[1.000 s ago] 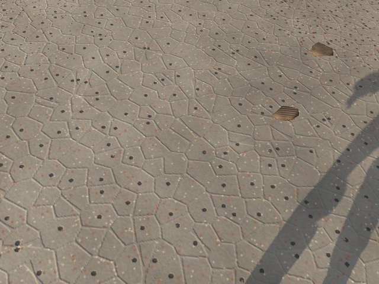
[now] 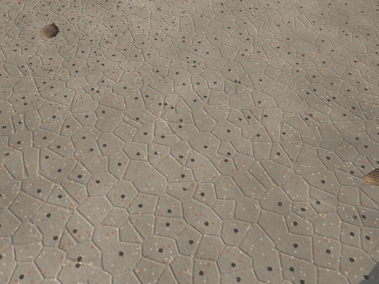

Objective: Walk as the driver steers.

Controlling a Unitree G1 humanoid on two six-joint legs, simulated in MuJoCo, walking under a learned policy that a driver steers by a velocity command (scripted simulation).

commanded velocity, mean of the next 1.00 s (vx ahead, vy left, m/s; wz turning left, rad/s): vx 0.28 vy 0.00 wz -0.50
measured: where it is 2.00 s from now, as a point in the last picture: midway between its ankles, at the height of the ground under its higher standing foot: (280, 186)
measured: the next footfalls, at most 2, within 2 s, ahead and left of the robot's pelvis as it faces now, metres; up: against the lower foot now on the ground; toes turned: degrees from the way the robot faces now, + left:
right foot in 0.16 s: +0.26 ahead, -0.12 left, +0.00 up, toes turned -5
left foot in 0.62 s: +0.33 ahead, +0.09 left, +0.00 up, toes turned -25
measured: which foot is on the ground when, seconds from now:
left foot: down 0.00-0.16, up 0.18-0.60, down 0.62-1.00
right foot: up 0.00-0.14, down 0.16-0.62, up 0.64-1.00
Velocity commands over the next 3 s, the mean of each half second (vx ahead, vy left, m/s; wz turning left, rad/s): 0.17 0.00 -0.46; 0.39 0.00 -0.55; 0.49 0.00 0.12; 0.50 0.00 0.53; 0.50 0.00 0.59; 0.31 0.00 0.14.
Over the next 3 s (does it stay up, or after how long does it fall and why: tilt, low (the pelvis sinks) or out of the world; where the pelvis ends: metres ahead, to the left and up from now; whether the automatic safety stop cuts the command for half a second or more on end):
stays up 1.31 -0.35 0.00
